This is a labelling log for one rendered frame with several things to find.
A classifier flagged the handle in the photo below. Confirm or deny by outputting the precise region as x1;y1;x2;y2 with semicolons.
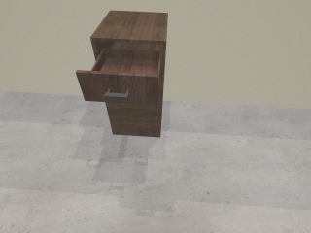
104;88;129;102

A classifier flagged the drawer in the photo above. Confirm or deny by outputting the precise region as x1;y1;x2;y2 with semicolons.
76;48;162;105

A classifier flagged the cabinet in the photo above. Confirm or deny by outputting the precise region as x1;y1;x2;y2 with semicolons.
90;10;168;138

